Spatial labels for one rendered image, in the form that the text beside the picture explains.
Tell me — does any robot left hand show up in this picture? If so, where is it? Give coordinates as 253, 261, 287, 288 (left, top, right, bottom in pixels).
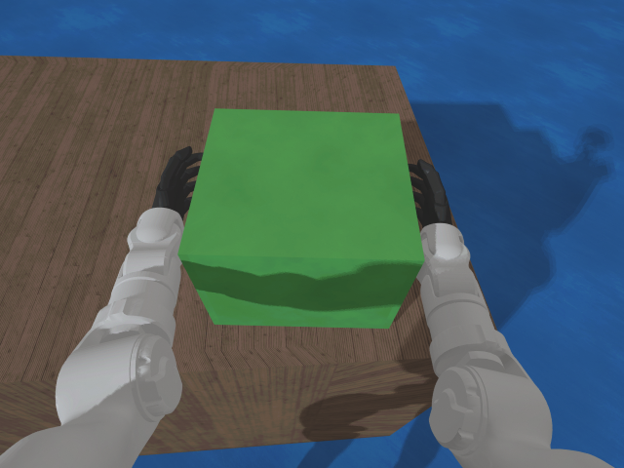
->
152, 146, 204, 221

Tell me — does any pedestal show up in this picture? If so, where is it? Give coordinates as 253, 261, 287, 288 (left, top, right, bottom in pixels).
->
0, 56, 497, 455

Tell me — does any carton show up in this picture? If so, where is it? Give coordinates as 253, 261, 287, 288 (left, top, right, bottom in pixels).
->
177, 108, 425, 329

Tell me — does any left robot upper arm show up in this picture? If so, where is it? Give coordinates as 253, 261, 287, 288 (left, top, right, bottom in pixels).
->
0, 333, 182, 468

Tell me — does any right robot forearm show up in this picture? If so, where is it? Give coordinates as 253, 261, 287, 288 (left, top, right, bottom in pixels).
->
416, 223, 553, 441

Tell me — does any right robot upper arm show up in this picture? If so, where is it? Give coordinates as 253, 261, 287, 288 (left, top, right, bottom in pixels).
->
429, 365, 614, 468

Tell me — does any left robot forearm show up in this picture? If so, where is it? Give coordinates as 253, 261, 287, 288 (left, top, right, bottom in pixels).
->
56, 208, 184, 422

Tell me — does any robot right hand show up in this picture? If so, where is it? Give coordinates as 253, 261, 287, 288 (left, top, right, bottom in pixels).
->
408, 159, 452, 228

